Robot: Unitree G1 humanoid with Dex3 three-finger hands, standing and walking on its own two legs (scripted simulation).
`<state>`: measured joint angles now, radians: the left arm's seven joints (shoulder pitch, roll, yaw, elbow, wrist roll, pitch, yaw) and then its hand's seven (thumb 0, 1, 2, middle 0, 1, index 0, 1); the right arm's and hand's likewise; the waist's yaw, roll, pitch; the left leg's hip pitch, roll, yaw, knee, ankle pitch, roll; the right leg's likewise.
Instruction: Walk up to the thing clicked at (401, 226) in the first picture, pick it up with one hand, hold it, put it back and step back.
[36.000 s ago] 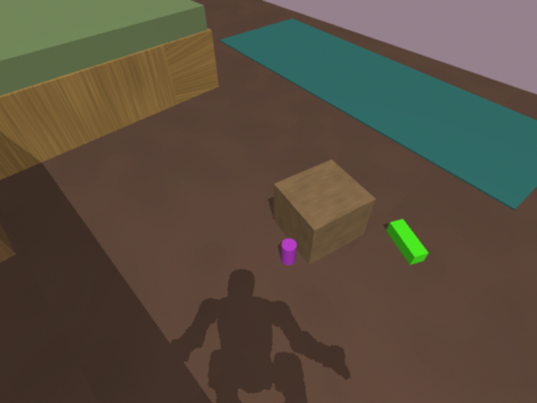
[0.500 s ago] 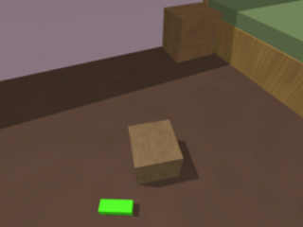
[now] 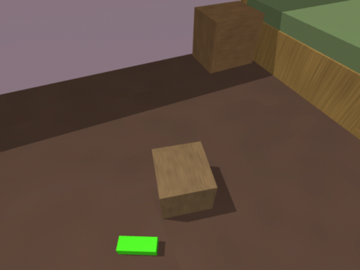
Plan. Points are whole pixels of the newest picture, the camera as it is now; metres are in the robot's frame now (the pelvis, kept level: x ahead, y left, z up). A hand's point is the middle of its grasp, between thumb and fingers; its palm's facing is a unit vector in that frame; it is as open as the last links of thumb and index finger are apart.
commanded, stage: stand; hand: left
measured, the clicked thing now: (138, 245) +0.39 +0.25 -0.75
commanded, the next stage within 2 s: walk up in 0.72 s
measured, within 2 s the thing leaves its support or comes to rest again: neither
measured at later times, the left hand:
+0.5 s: hand out of the picture +0.07 +0.26 -0.16, palm faces -0.03 -0.94 -0.34, open 7.4 cm
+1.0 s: hand out of the picture +0.07 +0.32 -0.16, palm faces +0.00 -0.90 -0.43, open 7.4 cm
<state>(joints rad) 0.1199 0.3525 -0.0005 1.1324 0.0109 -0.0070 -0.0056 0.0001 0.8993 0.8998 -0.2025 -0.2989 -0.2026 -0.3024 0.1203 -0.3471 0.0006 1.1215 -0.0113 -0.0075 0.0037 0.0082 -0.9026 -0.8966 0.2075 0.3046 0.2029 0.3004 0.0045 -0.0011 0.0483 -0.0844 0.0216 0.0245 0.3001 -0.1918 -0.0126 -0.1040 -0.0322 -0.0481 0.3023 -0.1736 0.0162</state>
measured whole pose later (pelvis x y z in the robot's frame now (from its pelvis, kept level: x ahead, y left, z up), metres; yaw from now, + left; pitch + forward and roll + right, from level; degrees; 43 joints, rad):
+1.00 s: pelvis -0.03 +0.04 -0.02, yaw +1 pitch -1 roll +0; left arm 0.09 0.39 0.05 0.99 0.04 0.00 0.03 0.00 0.90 0.90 -0.21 -0.30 -0.21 -0.30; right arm 0.11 -0.42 -0.09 0.95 -0.02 0.07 0.04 0.01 -0.90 -0.90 0.21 0.30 0.20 0.30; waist 0.00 0.00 0.13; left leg -0.31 0.00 -0.05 0.79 -0.51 0.03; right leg -0.25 -0.10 -0.04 0.52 -0.24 0.03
